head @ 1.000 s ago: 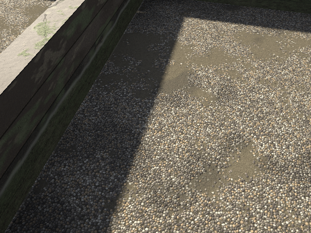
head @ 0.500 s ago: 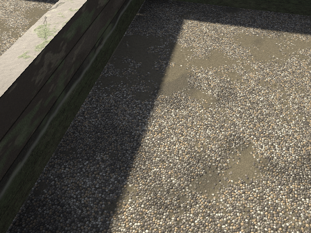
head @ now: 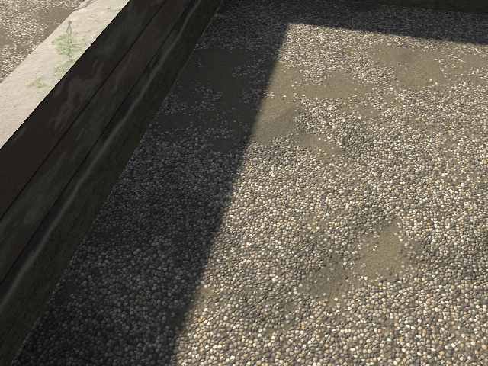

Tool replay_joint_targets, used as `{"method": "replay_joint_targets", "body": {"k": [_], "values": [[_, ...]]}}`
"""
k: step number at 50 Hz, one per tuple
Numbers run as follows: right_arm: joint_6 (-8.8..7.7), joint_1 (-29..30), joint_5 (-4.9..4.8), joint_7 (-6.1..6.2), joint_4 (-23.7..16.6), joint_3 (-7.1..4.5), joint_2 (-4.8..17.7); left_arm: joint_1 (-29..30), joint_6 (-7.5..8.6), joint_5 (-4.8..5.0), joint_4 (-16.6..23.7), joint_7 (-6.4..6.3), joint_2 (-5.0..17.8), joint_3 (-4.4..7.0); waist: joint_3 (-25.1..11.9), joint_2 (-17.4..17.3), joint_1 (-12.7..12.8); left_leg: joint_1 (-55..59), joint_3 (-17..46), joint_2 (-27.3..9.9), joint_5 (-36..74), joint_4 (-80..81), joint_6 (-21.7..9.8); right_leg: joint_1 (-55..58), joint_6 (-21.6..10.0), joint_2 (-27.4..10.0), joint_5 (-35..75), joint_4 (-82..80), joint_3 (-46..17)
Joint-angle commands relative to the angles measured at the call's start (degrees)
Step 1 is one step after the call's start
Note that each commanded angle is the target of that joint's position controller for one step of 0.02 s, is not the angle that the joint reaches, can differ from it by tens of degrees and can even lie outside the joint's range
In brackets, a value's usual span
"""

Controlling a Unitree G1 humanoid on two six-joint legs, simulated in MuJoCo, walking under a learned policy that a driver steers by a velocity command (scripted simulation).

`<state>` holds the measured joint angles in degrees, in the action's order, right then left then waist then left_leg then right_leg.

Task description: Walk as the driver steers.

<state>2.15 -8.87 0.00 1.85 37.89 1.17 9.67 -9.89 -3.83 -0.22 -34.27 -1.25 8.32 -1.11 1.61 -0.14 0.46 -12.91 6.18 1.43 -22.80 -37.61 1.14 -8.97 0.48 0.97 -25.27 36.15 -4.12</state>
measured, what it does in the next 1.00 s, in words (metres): stands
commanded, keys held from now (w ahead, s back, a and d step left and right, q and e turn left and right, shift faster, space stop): w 0.18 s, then no key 0.54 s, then w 0.28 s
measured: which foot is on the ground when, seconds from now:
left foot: down 0.00-1.00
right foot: down 0.00-1.00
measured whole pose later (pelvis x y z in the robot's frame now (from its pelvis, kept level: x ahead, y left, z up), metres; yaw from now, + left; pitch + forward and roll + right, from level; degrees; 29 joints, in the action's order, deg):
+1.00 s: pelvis +0.02 +0.00 +0.01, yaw +0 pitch +0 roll +0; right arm 2.6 -14.3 0.4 3.0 43.5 1.3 11.3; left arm -15.5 -2.9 -0.6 -40.8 -1.6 10.2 -2.9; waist -1.1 -0.1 -0.5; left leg -10.9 5.7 1.2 -21.0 -31.8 0.6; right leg -6.3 0.7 0.2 -23.0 29.1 -3.8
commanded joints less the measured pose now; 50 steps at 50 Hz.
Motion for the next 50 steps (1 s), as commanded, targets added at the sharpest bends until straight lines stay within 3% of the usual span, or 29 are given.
{"method": "replay_joint_targets", "body": {"k": [1,3,4,5,6,9,10,18,23,36,37,38,40,43,50], "values": [[-1.48,4.5,-0.34,-0.14,-5.2,-1.17,4.5,3.1,0.58,0.24,4.8,0.12,4.0,1.21,-4.5,1.1,0.6,0.6,-2.2,0.3,19.6,4.3,-1.9,0.6,-1.2,0.2,20.6,-4.4,0.7],[-1.58,4.4,-0.28,-0.17,-5.2,-1.07,4.4,3.2,0.55,0.23,4.7,0.12,4.0,1.22,-3.6,0.4,0.5,0.4,-2.1,0.3,19.3,4.5,-1.9,-0.2,-1.3,0.3,19.7,-4.5,0.6],[-1.21,3.5,0.28,0.05,-5.1,-0.99,4.4,2.8,0.8,-0.23,5.1,-0.15,3.5,0.8,-2.4,-1.5,-0.1,-0.1,-2.3,0.1,22.4,4.2,-2.0,-1.0,-1.2,0.1,22.1,-4.5,0.6],[-1.02,2.9,0.39,0.17,-4.9,-0.95,4.2,2.6,1.03,-0.29,5.0,-0.23,3.8,0.88,-2.9,-0.8,-0.2,0.3,-2.1,0.0,22.9,4.1,-2.0,-0.8,-1.1,0.2,22.5,-4.3,0.8],[-1.28,3.4,-0.19,0.04,-5.0,-0.99,4.2,3.0,0.98,0.15,4.6,0.02,4.2,1.27,-4.2,1.5,0.2,0.8,-1.9,0.1,19.8,4.3,-2.0,-0.1,-1.1,0.5,20.1,-4.2,0.9],[-1.59,4.3,-0.32,-0.12,-5.4,-1.06,4.5,3.2,0.82,0.14,4.8,0.19,3.9,1.14,-3.6,0.5,0.4,0.4,-2.1,0.2,18.9,4.4,-2.0,-0.6,-1.3,0.4,19.4,-4.5,0.5],[-1.26,3.1,0.29,0.12,-5.0,-0.97,4.4,2.4,0.97,-0.3,4.9,-0.09,3.4,0.72,-2.3,-1.6,-0.2,-0.1,-2.0,0.0,21.2,4.4,-2.1,-1.3,-1.3,0.1,21.3,-4.7,0.4],[-1.15,0.1,0.27,0.57,-1.8,-1.07,5.0,-0.1,1.5,-0.16,2.0,-0.11,4.2,0.88,-0.5,0.3,-0.3,1.2,0.9,-1.8,19.7,10.9,-1.3,0.8,-0.7,-1.8,22.6,-11.5,-1.8],[-1.45,-2.0,-0.37,1.14,0.8,-1.41,5.8,-1.6,1.95,0.55,-0.3,-0.28,5.2,1.26,-3.6,0.8,-0.3,4.8,1.1,-2.7,26.3,12.9,-1.4,5.1,-0.4,-2.8,29.9,-13.8,-1.9],[0.03,-4.4,-0.16,1.78,1.7,-1.87,7.8,-3.5,1.28,0.15,-1.9,-0.35,7.5,0.37,-5.6,0.3,-0.6,2.8,-0.4,-2.9,28.5,12.0,-1.8,5.5,-1.6,-3.1,36.1,-12.6,-0.3],[-0.18,-5.7,-0.2,1.66,2.4,-1.18,6.2,-3.4,1.06,0.27,-2.0,-0.55,5.7,0.02,-7.2,0.2,-0.7,4.2,0.1,-2.9,24.9,14.0,-1.7,6.2,-1.2,-3.4,30.5,-14.3,-0.8],[-0.3,-5.4,-0.14,1.55,2.8,-0.98,5.9,-3.8,0.86,0.15,-2.4,-0.59,5.4,-0.2,-5.9,-0.1,-0.4,4.3,0.4,-2.8,21.2,15.5,-1.6,5.4,-0.8,-3.0,24.2,-16.0,-0.9],[-0.06,-4.1,0.29,1.36,2.7,-1.3,7.2,-4.7,0.78,-0.53,-3.3,-0.4,6.5,-0.32,-2.7,-0.9,-0.3,2.8,0.4,-2.7,17.0,16.4,-1.9,4.1,-1.0,-2.1,17.7,-16.7,-0.4],[0.12,-4.2,0.25,1.23,2.6,-1.31,7.5,-4.5,1.19,-0.41,-3.3,-0.28,6.5,-0.36,-1.3,-0.2,-0.6,1.1,-0.3,-1.6,14.4,14.7,-2.6,3.3,-1.5,-1.2,15.6,-14.5,0.5],[-0.44,-4.1,0.53,1.31,1.4,-1.25,7.2,-4.7,1.83,-0.4,-2.2,-0.53,6.9,-0.61,-1.6,0.7,-0.9,-0.6,-2.2,-0.1,18.8,7.5,-3.3,1.9,-2.5,-0.5,24.5,-7.4,1.4]]}}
